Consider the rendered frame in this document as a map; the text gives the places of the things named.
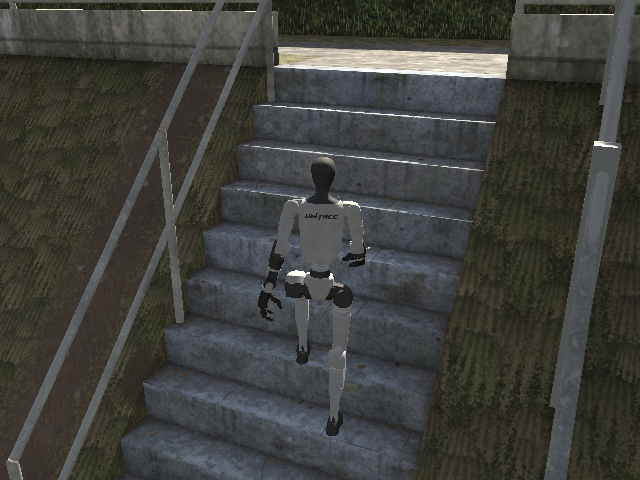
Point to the robot right hand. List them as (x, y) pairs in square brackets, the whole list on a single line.
[(350, 256)]

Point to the left robot upper arm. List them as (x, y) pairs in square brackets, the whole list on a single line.
[(290, 210)]

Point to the robot left hand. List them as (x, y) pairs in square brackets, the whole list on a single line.
[(262, 303)]

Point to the right robot shin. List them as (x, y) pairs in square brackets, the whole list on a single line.
[(336, 385)]

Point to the left robot forearm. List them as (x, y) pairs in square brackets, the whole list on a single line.
[(273, 270)]

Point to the right robot upper arm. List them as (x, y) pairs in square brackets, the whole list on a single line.
[(353, 212)]

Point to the right robot forearm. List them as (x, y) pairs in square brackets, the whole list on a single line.
[(360, 257)]

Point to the right robot foot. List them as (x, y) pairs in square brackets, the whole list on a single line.
[(332, 428)]

